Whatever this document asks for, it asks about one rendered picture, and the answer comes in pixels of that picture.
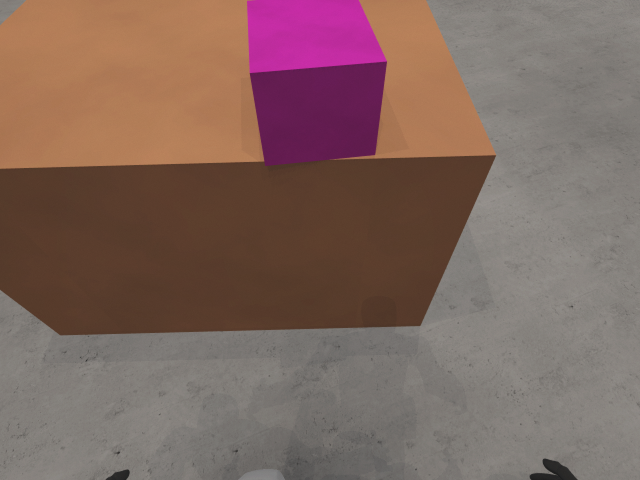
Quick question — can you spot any right robot hand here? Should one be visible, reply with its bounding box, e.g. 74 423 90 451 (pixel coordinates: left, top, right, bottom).
530 459 577 480

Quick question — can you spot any pedestal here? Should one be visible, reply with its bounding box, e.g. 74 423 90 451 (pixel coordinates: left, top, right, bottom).
0 0 496 335

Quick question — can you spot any carton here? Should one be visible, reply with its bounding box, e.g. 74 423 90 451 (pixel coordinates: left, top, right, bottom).
247 0 387 166

